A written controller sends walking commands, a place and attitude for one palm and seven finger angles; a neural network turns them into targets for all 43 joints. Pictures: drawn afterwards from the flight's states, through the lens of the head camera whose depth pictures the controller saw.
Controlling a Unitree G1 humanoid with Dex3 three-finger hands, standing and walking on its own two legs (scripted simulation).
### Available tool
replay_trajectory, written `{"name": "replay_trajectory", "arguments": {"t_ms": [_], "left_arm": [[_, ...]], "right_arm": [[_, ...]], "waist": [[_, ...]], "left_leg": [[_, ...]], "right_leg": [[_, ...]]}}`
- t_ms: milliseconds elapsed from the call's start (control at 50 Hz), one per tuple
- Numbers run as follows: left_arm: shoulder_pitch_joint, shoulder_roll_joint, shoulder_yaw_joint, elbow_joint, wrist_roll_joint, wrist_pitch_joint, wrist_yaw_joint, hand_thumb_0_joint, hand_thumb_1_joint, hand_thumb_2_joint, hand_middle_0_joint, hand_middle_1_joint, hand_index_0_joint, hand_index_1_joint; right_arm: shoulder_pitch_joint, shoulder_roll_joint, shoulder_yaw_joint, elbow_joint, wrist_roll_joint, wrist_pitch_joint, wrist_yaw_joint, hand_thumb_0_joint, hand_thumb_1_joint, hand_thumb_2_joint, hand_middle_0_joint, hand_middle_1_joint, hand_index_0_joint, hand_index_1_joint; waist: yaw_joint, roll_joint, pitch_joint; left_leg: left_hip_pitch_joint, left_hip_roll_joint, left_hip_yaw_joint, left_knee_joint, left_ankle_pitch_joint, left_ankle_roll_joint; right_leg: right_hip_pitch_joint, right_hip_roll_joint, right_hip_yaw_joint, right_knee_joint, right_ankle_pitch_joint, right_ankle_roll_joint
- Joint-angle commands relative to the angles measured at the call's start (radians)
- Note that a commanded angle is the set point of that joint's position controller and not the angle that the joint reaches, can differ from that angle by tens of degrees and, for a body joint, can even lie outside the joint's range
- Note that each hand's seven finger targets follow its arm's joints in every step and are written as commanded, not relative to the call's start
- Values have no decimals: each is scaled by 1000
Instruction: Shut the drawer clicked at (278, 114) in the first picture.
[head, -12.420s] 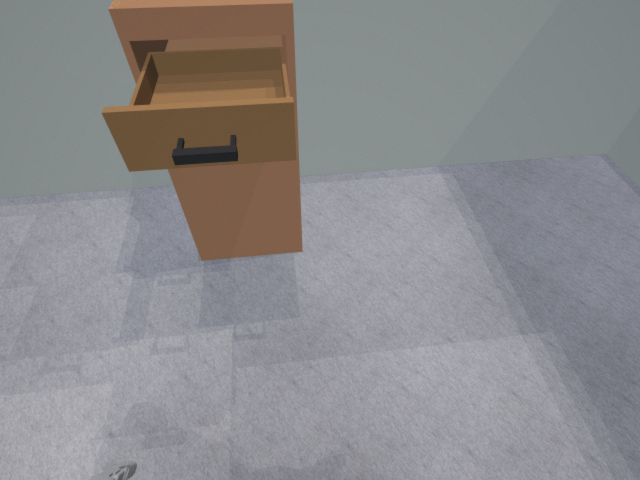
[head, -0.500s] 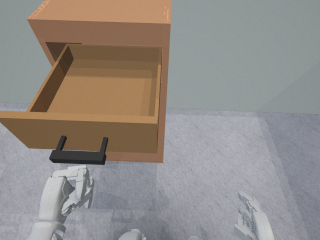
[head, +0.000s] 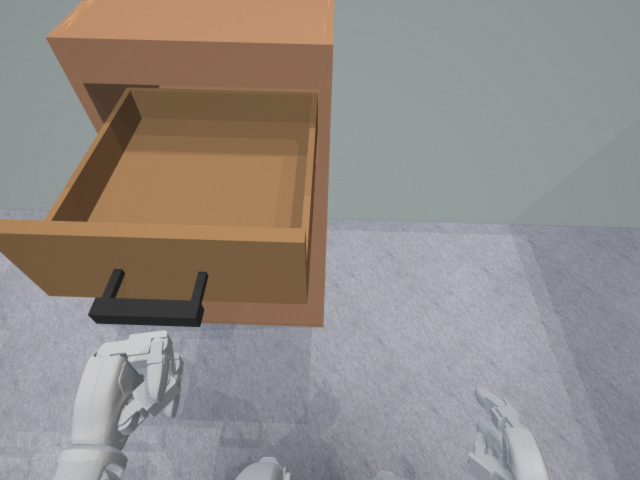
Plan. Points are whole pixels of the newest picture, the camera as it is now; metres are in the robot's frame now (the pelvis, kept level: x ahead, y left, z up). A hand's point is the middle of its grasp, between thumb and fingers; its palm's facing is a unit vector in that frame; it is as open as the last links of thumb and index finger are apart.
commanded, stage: push the drawer shut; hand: left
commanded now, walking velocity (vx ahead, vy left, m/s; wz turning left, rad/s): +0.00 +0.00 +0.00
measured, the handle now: (153, 295) +0.31 +0.22 +0.07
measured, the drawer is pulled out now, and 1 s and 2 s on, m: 0.29 0.20 0.09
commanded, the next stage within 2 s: none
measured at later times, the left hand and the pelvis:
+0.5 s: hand (194, 343) +0.26 +0.16 +0.06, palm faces +0.02 -1.00 -0.08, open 3.2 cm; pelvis -0.01 -0.02 +0.00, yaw +1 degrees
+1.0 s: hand (202, 286) +0.33 +0.16 +0.06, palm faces +0.00 -1.00 -0.05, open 3.2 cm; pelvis -0.01 -0.01 +0.01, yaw +0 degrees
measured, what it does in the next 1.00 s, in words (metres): stands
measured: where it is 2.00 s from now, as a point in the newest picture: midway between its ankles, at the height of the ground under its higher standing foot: outside the picture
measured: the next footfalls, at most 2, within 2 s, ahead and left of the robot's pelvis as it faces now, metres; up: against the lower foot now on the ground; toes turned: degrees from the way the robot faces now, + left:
none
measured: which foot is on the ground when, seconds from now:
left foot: down 0.00-1.00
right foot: down 0.00-1.00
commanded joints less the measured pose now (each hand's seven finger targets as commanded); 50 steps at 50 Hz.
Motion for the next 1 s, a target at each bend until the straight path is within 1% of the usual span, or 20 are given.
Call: {"name": "replay_trajectory", "arguments": {"t_ms": [0, 60, 140, 200, 280, 320, 380, 400, 560, 580, 660, 680, 740, 780, 800, 840, 900, 940, 960, 980], "left_arm": [[-82, 85, 37, -181, -23, -85, -24, 0, 900, 900, -1400, -1600, -1400, -1600], [-189, 107, 41, -148, -22, -78, -34, 0, 900, 900, -1400, -1600, -1400, -1600], [-236, 130, 80, -122, -33, -63, -34, 0, 900, 900, -1400, -1600, -1400, -1600], [-262, 147, 102, -128, -38, -57, -24, 0, 900, 900, -1400, -1600, -1400, -1600], [-367, 139, 94, -67, -39, -56, -16, 0, 900, 900, -1400, -1600, -1400, -1600], [-397, 152, 109, -39, -42, -63, -19, 0, 900, 900, -1400, -1600, -1400, -1600], [-438, 137, 89, -11, -40, -77, -29, 0, 900, 900, -1400, -1600, -1400, -1600], [-479, 159, 105, -4, -40, -80, -31, 0, 900, 900, -1400, -1600, -1400, -1600], [-618, 186, 125, 95, -47, -73, -44, 0, 900, 900, -1400, -1600, -1400, -1600], [-628, 158, 104, 110, -47, -69, -47, 0, 900, 900, -1400, -1600, -1400, -1600], [-711, 194, 136, 171, -50, -60, -40, 0, 900, 900, -1400, -1600, -1400, -1600], [-726, 198, 148, 199, -51, -58, -40, 0, 900, 900, -1400, -1600, -1400, -1600], [-807, 196, 143, 244, -49, -60, -43, 0, 900, 900, -1400, -1600, -1400, -1600], [-826, 195, 144, 252, -46, -61, -40, 0, 900, 900, -1400, -1600, -1400, -1600], [-827, 216, 165, 265, -46, -62, -40, 0, 900, 900, -1400, -1600, -1400, -1600], [-849, 205, 156, 290, -47, -60, -40, 0, 900, 900, -1400, -1600, -1400, -1600], [-890, 251, 200, 347, -44, -62, -38, 0, 900, 900, -1400, -1600, -1400, -1600], [-912, 238, 189, 366, -41, -65, -41, 0, 900, 900, -1400, -1600, -1400, -1600], [-918, 265, 212, 387, -39, -66, -40, 0, 900, 900, -1400, -1600, -1400, -1600], [-928, 245, 197, 393, -38, -69, -44, 0, 900, 900, -1400, -1600, -1400, -1600]], "right_arm": [[-57, -129, -50, -141, 2, -65, -13, 0, -900, -900, 200, 300, 200, 300], [-59, -142, -47, -128, 2, -69, -22, 0, -900, -900, 200, 300, 200, 300], [-51, -141, -49, -126, 4, -74, -26, 0, -900, -900, 200, 300, 200, 300], [-49, -138, -49, -124, 4, -72, -25, 0, -900, -900, 200, 300, 200, 300], [-55, -137, -43, -96, 5, -72, -27, 0, -900, -900, 200, 300, 200, 300], [-54, -140, -43, -84, 4, -74, -27, 0, -900, -900, 200, 300, 200, 300], [-63, -139, -44, -74, 5, -79, -27, 0, -900, -900, 200, 300, 200, 300], [-59, -143, -45, -65, 7, -79, -28, 0, -900, -900, 200, 300, 200, 300], [-63, -148, -45, -35, 13, -77, -34, 0, -900, -900, 200, 300, 200, 300], [-67, -144, -44, -35, 14, -75, -34, 0, -900, -900, 200, 300, 200, 300], [-63, -150, -41, -21, 13, -69, -36, 0, -900, -900, 200, 300, 200, 300], [-58, -150, -42, -19, 14, -65, -36, 0, -900, -900, 200, 300, 200, 300], [-57, -150, -42, -12, 16, -61, -37, 0, -900, -900, 200, 300, 200, 300], [-52, -150, -43, -9, 15, -59, -35, 0, -900, -900, 200, 300, 200, 300], [-45, -153, -45, -6, 14, -56, -35, 0, -900, -900, 200, 300, 200, 300], [-42, -152, -45, -6, 14, -51, -33, 0, -900, -900, 200, 300, 200, 300], [-29, -158, -46, 4, 13, -37, -32, 0, -900, -900, 200, 300, 200, 300], [-24, -155, -46, 2, 13, -31, -30, 0, -900, -900, 200, 300, 200, 300], [-19, -159, -47, 4, 12, -26, -30, 0, -900, -900, 200, 300, 200, 300], [-18, -155, -45, 6, 13, -23, -28, 0, -900, -900, 200, 300, 200, 300]], "waist": [[-29, 5, -118], [-47, -5, -116], [-25, -9, -181], [-11, 5, -246], [-40, -15, -174], [-42, -21, -166], [-42, -13, -182], [-47, -16, -193], [-49, -26, -216], [-46, -7, -215], [-47, -15, -199], [-49, -50, -200], [-48, -18, -200], [-43, 4, -239], [-39, 1, -249], [-43, -18, -253], [-41, -45, -247], [-42, -32, -249], [-40, -31, -240], [-40, 3, -241]], "left_leg": [[118, -9, -51, -138, 189, 6], [98, -12, -53, -123, 147, 12], [118, -14, -47, -132, 175, 11], [147, -16, -38, -138, 248, 12], [120, -15, -37, -134, 214, 12], [111, -14, -37, -131, 207, 12], [118, -15, -33, -130, 205, 13], [121, -14, -34, -130, 206, 13], [126, -14, -33, -145, 206, 16], [138, -16, -30, -148, 204, 15], [130, -15, -31, -159, 186, 15], [126, -14, -31, -161, 185, 14], [132, -15, -30, -169, 172, 10], [161, -16, -30, -172, 197, 12], [167, -14, -31, -176, 216, 11], [163, -16, -26, -176, 217, 11], [145, -14, -25, -181, 222, 10], [152, -15, -22, -185, 229, 10], [149, -13, -25, -187, 231, 10], [165, -14, -24, -193, 237, 8]], "right_leg": [[43, 7, 60, -158, 195, 25], [23, 3, 78, -172, 146, 29], [76, -1, 87, -176, 173, 29], [137, -5, 89, -168, 274, 31], [110, -8, 102, -189, 246, 39], [110, -11, 112, -197, 238, 39], [119, -16, 122, -203, 235, 41], [119, -17, 124, -203, 236, 41], [153, -24, 143, -224, 235, 44], [145, -23, 139, -222, 237, 44], [147, -22, 146, -238, 211, 44], [153, -23, 142, -237, 212, 45], [142, -24, 143, -238, 194, 43], [152, -21, 133, -227, 230, 39], [162, -20, 129, -223, 258, 38], [172, -21, 135, -229, 269, 43], [185, -21, 134, -226, 279, 43], [184, -20, 134, -226, 293, 43], [183, -17, 130, -225, 292, 41], [173, -16, 125, -221, 299, 38]]}}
